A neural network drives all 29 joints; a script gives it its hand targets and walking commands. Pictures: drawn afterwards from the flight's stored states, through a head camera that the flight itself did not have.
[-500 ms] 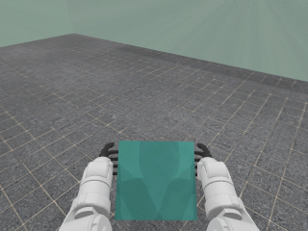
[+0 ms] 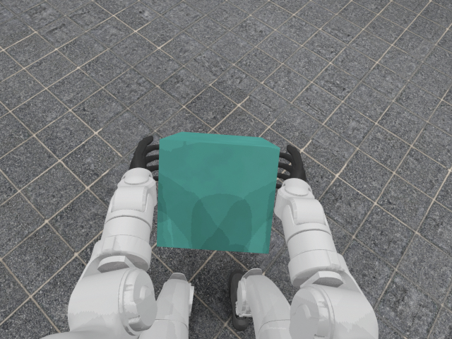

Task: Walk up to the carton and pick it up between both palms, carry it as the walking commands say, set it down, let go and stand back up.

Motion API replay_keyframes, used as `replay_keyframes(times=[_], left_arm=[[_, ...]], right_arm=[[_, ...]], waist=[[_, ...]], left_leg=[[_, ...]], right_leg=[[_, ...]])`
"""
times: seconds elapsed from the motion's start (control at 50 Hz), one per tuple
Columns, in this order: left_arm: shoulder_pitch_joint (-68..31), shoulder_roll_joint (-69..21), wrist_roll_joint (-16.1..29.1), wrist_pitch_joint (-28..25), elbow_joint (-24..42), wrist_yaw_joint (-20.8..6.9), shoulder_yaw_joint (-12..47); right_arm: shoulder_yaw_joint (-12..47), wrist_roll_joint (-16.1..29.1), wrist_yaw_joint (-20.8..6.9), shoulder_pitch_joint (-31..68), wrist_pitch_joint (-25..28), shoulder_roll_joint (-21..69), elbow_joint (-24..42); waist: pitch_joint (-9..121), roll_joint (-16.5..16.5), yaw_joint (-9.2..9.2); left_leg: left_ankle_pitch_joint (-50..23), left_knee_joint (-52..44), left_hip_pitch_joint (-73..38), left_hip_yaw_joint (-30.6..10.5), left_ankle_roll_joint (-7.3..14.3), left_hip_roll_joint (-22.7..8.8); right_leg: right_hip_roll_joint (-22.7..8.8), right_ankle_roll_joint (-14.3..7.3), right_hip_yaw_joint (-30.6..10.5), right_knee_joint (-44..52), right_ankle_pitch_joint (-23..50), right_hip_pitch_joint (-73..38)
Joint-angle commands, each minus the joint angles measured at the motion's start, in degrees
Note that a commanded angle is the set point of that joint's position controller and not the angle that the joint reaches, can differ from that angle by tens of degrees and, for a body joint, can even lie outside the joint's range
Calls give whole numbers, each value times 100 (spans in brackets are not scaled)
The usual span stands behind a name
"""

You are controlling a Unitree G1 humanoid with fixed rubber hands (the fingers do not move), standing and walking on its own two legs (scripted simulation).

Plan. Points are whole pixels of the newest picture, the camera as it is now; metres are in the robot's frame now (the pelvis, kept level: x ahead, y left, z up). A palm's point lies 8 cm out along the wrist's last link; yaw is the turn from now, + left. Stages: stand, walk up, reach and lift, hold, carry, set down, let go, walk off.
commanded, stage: set down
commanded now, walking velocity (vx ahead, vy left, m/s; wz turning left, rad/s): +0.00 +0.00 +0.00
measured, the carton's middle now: (217, 182) +0.42 +0.03 -0.14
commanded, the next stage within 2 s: none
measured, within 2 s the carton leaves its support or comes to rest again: neither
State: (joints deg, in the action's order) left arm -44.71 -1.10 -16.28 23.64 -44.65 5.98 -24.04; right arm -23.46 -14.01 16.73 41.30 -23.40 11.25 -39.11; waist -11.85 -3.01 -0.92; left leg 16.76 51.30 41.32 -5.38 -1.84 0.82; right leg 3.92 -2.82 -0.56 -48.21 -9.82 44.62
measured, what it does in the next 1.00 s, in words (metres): lowers itself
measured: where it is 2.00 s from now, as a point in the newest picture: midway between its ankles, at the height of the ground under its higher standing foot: (209, 317)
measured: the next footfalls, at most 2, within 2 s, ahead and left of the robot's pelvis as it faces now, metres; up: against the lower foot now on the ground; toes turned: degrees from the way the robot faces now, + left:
none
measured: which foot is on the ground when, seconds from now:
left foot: down 0.00-1.00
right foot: down 0.00-1.00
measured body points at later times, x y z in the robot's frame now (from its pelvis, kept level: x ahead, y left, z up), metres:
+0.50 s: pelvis +0.09 +0.04 -0.03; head +0.24 +0.04 +0.39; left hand +0.45 +0.19 -0.12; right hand +0.42 -0.11 -0.12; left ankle +0.10 +0.16 -0.68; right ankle +0.15 -0.08 -0.68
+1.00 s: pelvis +0.03 +0.04 -0.12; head +0.24 +0.04 +0.27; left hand +0.47 +0.18 -0.20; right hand +0.44 -0.11 -0.20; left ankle +0.10 +0.16 -0.68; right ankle +0.15 -0.09 -0.68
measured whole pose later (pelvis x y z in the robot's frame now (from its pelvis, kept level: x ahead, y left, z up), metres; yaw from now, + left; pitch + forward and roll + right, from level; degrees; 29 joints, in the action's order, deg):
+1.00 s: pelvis +0.03 +0.04 -0.12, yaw +2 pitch +31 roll +1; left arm -46.5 1.0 -5.0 13.9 -44.2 11.0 -14.1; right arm -16.4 -4.4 13.4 39.8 -14.7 4.1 -35.8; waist 4.2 -0.7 2.2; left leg 29.1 84.4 86.6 -3.2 -1.6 5.5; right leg 4.6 2.6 -5.8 -82.0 -23.1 90.1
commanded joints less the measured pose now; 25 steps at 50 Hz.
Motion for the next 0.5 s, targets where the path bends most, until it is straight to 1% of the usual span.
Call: replay_keyframes(times=[0.0, 0.02, 0.04, 0.06, 0.08, 0.1, 0.12, 0.14, 0.16, 0.18, 0.2, 0.22, 0.24, 0.26, 0.28, 0.3, 0.32, 0.34, 0.36, 0.38, 0.4, 0.42, 0.44, 0.46, 0.48], left_arm=[[-4440, -6314, 1361, -745, 887, -2516, 3356], [-4322, -6521, 1415, -753, 921, -2493, 3380], [-3931, -6670, 1400, -741, 791, -2457, 3379], [-3999, -6650, 1430, -807, 959, -2478, 3409], [-3769, -6635, 1407, -831, 1020, -2485, 3508], [-3561, -6813, 1450, -895, 1060, -2453, 3596], [-3346, -6733, 1419, -935, 1054, -2469, 3609], [-3133, -6647, 1380, -943, 914, -2511, 3626], [-3143, -6478, 1365, -980, 945, -2508, 3620], [-2728, -6445, 1273, -994, 764, -2481, 3551], [-2612, -6390, 1300, -1034, 821, -2451, 3635], [-2404, -6420, 1312, -1055, 787, -2437, 3631], [-2272, -6144, 1348, -1105, 834, -2400, 3673], [-2061, -6167, 1300, -1115, 717, -2371, 3621], [-1935, -5983, 1238, -1139, 712, -2339, 3607], [-1830, -5970, 1279, -1203, 798, -2256, 3672], [-1655, -5895, 1276, -1261, 763, -2222, 3698], [-1671, -5716, 1268, -1312, 866, -2149, 3763], [-1318, -5629, 1209, -1361, 828, -2056, 3707], [-1325, -5644, 1294, -1416, 920, -1985, 3824], [-1153, -5742, 1405, -1463, 929, -1898, 3958], [-876, -5781, 1406, -1490, 998, -1827, 4099], [-951, -5829, 1548, -1543, 1237, -1741, 4344], [-824, -6079, 1698, -1587, 1429, -1671, 4592], [-981, -6101, 1842, -1640, 1698, -1609, 4841]], right_arm=[[4112, 1476, -2497, 5198, 529, 6209, 1393], [4235, 1522, -2471, 5224, 577, 6242, 1514], [4314, 1571, -2476, 5147, 633, 6105, 1609], [4259, 1417, -2447, 4716, 630, 6185, 1381], [4359, 1399, -2439, 4414, 643, 6257, 1405], [4198, 1262, -2443, 3949, 683, 6192, 1283], [4226, 1247, -2434, 3616, 715, 6257, 1172], [4190, 1198, -2419, 3374, 759, 6282, 1194], [3985, 1025, -2429, 2978, 762, 6208, 967], [3942, 1018, -2430, 2634, 806, 6242, 872], [3912, 1016, -2446, 2356, 848, 6215, 794], [3882, 988, -2433, 2130, 906, 6109, 840], [3749, 965, -2419, 1892, 925, 5998, 666], [3751, 1004, -2407, 1747, 952, 6020, 616], [3754, 1000, -2402, 1540, 988, 5949, 540], [3850, 1048, -2418, 1473, 1034, 5823, 606], [3845, 1068, -2394, 1360, 1115, 5749, 616], [3953, 1115, -2396, 1409, 1159, 5664, 657], [4114, 1241, -2412, 1481, 1241, 5548, 819], [4191, 1267, -2413, 1407, 1282, 5494, 853], [4366, 1391, -2412, 1454, 1354, 5399, 1087], [4597, 1522, -2407, 1585, 1439, 5327, 1376], [4802, 1654, -2386, 1543, 1523, 5322, 1578], [5036, 1770, -2361, 1663, 1575, 5238, 1922], [5229, 1882, -2320, 1835, 1626, 5151, 2188]], waist=[[7646, 371, -421], [7919, 420, -500], [7896, 584, -489], [7974, 392, -334], [7952, 382, -350], [7981, 270, -117], [7949, 284, -123], [7837, 197, -18], [7608, 140, 162], [7335, 221, 111], [7281, 219, 179], [7283, 207, 266], [7051, 124, 403], [6855, 182, 334], [6794, 222, 292], [6783, 306, 255], [6797, 305, 285], [6766, 380, 140], [6788, 445, -151], [6840, 439, -66], [6930, 337, -98], [7211, 509, -316], [7576, 537, -260], [7895, 591, -332], [8165, 653, -222]], left_leg=[[389, -567, -209, 356, 472, 532], [347, -508, -286, 302, 475, 530], [139, -475, -214, 306, 461, 567], [114, -330, -22, 282, 421, 590], [-13, -292, 81, 287, 431, 596], [-300, -263, 133, 233, 414, 586], [-384, -151, 361, 235, 394, 590], [-360, -91, 627, 246, 386, 597], [-305, -65, 852, 259, 385, 583], [-437, -8, 960, 263, 361, 592], [-559, 54, 1029, 218, 337, 583], [-790, 92, 1098, 255, 302, 628], [-717, 136, 1166, 215, 304, 616], [-766, 186, 1182, 172, 299, 612], [-887, 261, 1338, 168, 280, 598], [-1059, 301, 1198, 149, 275, 591], [-1230, 394, 1341, 153, 230, 603], [-1221, 459, 1475, 130, 216, 603], [-1517, 498, 1383, 104, 214, 589], [-1667, 541, 1345, 67, 184, 589], [-1943, 576, 1139, 16, 161, 597], [-2424, 688, 957, 35, 102, 599], [-2766, 776, 715, -23, 91, 615], [-3252, 900, 374, -65, 45, 598], [-3375, 985, 283, -34, -16, 643]], right_leg=[[-76, 360, -927, 420, -1112, -4063], [-48, 369, -914, 290, -1066, -4068], [-30, 350, -838, 157, -644, -3970], [-32, 340, -884, 109, -646, -3983], [-27, 371, -854, 20, -353, -3903], [63, 357, -714, -154, 110, -3715], [100, 330, -722, -277, 472, -3573], [115, 348, -687, -302, 679, -3541], [159, 340, -589, -426, 894, -3210], [183, 316, -590, -445, 1146, -3011], [227, 287, -564, -549, 1360, -2971], [232, 280, -599, -554, 1745, -2990], [262, 296, -532, -615, 1763, -2716], [262, 286, -546, -608, 1718, -2581], [273, 262, -552, -656, 1873, -2435], [302, 270, -528, -751, 1906, -2215], [308, 264, -544, -802, 2161, -2139], [326, 263, -520, -939, 2110, -1965], [326, 257, -535, -1085, 2286, -1721], [361, 267, -497, -1161, 2344, -1619], [414, 279, -470, -1262, 2375, -1505], [420, 286, -499, -1364, 2596, -1442], [413, 283, -507, -1441, 2784, -1394], [467, 293, -471, -1578, 2804, -1294], [469, 308, -466, -1581, 2891, -1411]])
